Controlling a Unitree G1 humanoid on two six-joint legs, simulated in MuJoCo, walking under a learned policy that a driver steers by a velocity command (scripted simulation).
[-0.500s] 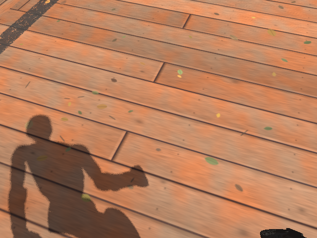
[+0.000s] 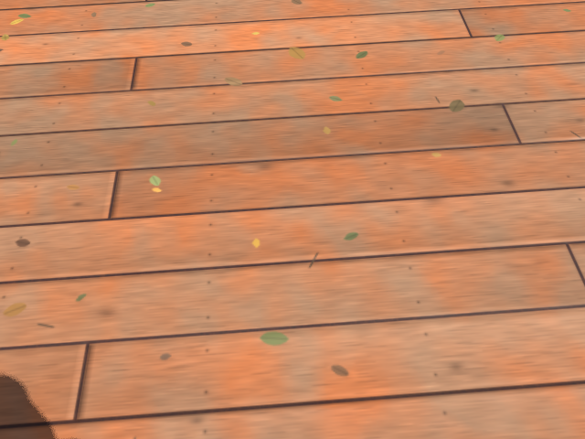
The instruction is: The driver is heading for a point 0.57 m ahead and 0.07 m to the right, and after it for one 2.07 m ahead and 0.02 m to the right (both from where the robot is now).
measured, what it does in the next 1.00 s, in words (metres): steps on the spot, turning right: right foot, then left foot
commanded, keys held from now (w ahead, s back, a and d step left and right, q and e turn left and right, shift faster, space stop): e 0.54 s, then no key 0.08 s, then w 0.24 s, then no key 0.06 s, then q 0.08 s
